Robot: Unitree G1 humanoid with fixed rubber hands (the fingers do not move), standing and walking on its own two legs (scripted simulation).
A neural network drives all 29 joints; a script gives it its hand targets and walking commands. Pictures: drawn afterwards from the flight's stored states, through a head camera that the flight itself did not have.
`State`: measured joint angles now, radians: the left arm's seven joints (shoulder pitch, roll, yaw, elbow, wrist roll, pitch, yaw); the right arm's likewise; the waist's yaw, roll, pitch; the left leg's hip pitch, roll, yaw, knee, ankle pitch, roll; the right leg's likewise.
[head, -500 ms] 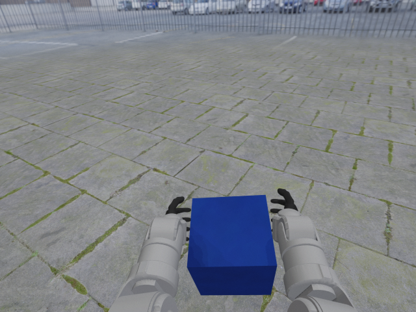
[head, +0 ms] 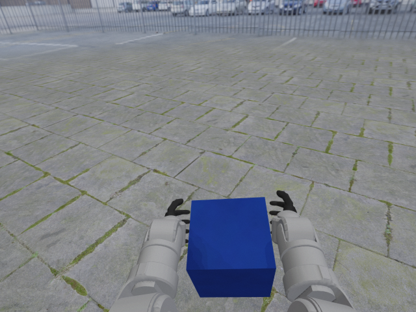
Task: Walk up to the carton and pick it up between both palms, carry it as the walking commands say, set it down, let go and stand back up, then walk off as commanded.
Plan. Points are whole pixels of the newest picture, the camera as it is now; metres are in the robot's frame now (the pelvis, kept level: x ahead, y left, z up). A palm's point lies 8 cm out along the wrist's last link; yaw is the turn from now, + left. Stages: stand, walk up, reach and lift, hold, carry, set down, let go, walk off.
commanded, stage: hold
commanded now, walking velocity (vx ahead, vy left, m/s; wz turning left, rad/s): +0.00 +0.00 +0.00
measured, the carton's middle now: (231, 249) +0.32 -0.01 -0.03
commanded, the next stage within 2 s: carry in 0.28 s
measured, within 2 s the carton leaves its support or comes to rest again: neither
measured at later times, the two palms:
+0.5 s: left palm (184, 212) +0.34 +0.10 +0.08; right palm (297, 213) +0.33 -0.15 +0.09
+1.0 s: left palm (236, 176) +0.40 -0.02 +0.13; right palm (352, 177) +0.37 -0.26 +0.15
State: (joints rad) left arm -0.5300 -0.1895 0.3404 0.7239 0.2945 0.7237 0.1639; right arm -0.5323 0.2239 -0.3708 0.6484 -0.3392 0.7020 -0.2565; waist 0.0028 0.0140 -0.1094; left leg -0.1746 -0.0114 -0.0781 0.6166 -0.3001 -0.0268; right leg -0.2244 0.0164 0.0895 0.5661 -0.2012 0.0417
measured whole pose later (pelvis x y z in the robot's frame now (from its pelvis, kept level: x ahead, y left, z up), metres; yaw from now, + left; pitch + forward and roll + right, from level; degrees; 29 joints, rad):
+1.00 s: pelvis +0.00 -0.07 +0.00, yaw -12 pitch +6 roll +1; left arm -0.90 -0.06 0.30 0.32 0.07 1.34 0.30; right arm -0.99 0.12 -0.25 0.40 -0.11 1.23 -0.43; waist 0.00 -0.02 -0.03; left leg -0.29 0.01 -0.03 0.57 -0.37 -0.03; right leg -0.57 0.07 0.08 0.94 -0.47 -0.03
